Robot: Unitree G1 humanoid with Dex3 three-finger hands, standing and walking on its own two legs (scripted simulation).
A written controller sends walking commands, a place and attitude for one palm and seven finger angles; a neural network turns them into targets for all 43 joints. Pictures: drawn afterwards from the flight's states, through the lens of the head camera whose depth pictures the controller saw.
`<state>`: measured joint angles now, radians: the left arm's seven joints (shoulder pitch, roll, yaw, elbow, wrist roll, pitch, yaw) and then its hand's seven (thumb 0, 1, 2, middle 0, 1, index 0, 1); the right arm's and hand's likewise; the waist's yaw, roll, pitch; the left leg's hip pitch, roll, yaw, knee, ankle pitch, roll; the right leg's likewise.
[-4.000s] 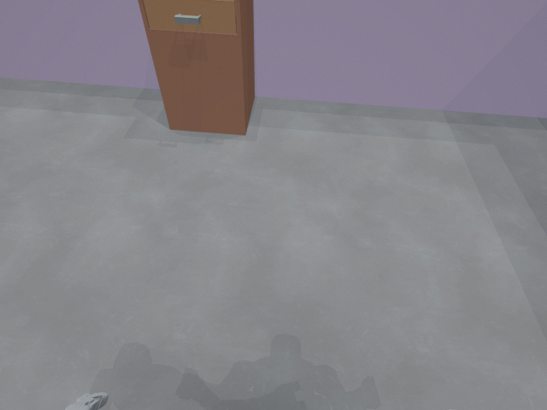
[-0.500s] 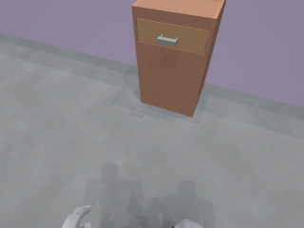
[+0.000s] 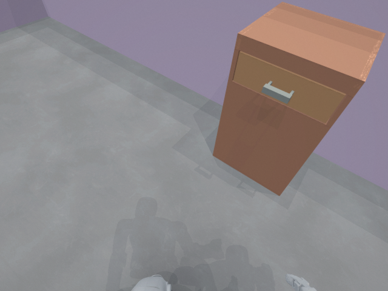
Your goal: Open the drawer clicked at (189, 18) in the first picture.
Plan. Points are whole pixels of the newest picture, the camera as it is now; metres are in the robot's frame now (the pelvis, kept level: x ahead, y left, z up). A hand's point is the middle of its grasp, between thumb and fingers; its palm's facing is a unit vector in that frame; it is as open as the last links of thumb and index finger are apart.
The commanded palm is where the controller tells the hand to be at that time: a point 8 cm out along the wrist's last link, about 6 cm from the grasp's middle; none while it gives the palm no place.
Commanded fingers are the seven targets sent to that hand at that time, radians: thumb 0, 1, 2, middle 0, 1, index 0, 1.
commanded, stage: turn to face it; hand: left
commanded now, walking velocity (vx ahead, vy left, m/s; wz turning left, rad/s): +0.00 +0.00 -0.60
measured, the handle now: (278, 90) +0.85 -0.24 -0.09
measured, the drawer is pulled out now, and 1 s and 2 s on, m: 0.00 0.00 0.00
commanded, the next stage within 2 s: take the last steps up to it in 0.90 s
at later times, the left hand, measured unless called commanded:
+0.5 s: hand (141, 279) +0.16 +0.13 -0.13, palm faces -0.19 -0.93 -0.31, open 7.3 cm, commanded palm none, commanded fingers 0.00 0.90 0.90 -0.20 -0.30 -0.20 -0.30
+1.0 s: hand (143, 272) +0.18 +0.14 -0.15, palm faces -0.37 -0.91 -0.20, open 7.3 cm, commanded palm none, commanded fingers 0.00 0.90 0.90 -0.20 -0.30 -0.20 -0.30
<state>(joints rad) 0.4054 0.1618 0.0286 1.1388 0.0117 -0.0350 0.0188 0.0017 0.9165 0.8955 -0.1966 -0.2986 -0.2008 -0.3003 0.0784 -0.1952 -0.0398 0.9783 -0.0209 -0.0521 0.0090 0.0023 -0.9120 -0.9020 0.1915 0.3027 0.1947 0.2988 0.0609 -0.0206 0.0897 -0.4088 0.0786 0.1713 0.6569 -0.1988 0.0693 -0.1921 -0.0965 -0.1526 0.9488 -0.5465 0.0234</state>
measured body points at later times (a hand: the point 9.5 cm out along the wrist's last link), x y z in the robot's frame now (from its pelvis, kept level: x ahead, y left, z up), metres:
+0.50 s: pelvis +0.02 -0.05 +0.01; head +0.04 -0.09 +0.46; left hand +0.17 +0.18 -0.11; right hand +0.02 -0.31 -0.16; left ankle +0.07 +0.10 -0.65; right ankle +0.05 -0.13 -0.72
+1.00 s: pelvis +0.03 -0.02 +0.02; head +0.06 -0.01 +0.47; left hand +0.20 +0.19 -0.13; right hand -0.02 -0.26 -0.12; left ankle +0.06 +0.10 -0.72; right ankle +0.02 -0.12 -0.69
